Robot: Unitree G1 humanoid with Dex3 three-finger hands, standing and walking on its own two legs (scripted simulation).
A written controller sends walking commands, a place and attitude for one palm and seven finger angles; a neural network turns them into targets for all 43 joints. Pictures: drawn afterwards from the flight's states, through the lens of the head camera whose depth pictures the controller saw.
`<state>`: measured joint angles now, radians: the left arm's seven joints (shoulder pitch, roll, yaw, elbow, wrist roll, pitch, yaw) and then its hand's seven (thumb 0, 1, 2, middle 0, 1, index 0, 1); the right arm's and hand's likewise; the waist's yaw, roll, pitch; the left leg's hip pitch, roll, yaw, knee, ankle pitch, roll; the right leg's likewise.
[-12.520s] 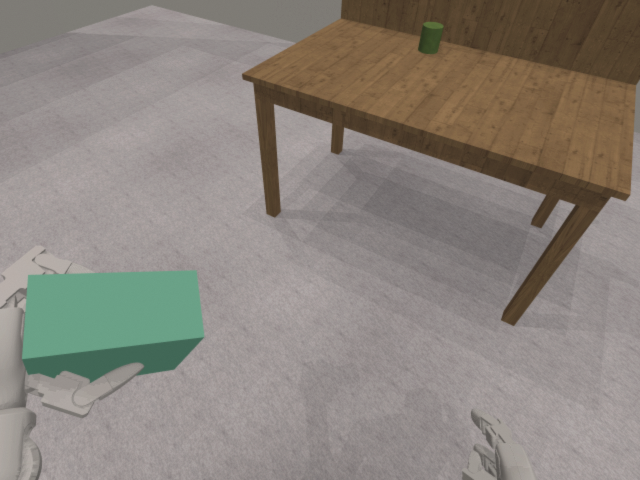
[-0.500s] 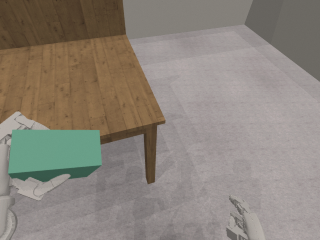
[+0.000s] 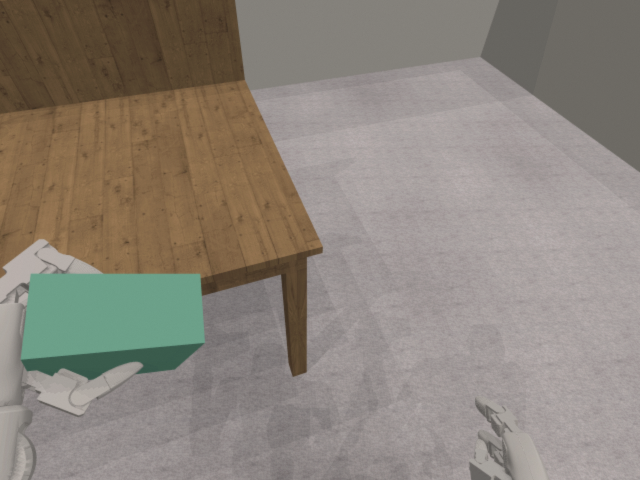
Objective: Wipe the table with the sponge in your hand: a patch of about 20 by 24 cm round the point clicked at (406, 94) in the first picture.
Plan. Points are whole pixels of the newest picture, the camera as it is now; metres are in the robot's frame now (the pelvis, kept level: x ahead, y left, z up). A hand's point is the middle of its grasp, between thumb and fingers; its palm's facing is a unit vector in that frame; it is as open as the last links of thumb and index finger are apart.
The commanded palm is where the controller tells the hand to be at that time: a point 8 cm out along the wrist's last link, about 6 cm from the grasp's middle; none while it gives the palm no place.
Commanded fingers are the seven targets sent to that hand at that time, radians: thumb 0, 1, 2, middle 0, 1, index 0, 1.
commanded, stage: shuffle to correct the standing spot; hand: left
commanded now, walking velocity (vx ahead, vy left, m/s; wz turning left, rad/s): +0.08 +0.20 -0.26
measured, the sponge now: (141, 329) +0.23 +0.20 +0.13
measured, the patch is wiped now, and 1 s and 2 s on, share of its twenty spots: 0.00 0.00 0.00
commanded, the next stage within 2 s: none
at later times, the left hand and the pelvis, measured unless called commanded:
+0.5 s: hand (28, 317) +0.22 +0.29 +0.16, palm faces +0.39 -0.81 -0.43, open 10.5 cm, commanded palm +0.17 +0.33 +0.17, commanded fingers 0.00 0.10 1.30 -1.20 -1.60 -1.20 -1.60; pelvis +0.01 +0.05 -0.02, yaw +0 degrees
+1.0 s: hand out of the picture +0.25 +0.34 +0.16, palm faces +0.29 -0.81 -0.51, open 10.5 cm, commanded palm +0.20 +0.39 +0.17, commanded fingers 0.00 0.10 1.30 -1.20 -1.60 -1.20 -1.60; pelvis +0.02 +0.12 -0.02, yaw -4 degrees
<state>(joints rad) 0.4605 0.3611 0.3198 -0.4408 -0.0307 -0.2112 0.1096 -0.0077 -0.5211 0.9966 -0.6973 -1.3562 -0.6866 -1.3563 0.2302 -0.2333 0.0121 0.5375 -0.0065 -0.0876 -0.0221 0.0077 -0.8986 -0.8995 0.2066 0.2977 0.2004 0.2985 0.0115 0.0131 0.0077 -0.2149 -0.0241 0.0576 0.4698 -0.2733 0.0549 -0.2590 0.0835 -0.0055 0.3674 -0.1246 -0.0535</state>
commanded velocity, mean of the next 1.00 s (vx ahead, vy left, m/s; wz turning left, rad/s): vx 0.07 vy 0.20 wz -0.07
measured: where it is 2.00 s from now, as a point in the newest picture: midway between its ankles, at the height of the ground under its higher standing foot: outside the picture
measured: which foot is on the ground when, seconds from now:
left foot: down 0.00-0.38, up 0.40-0.50, down 0.52-0.70, up 0.72-0.96, down 0.98-1.00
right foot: down 0.00-0.54, up 0.56-0.66, down 0.68-1.00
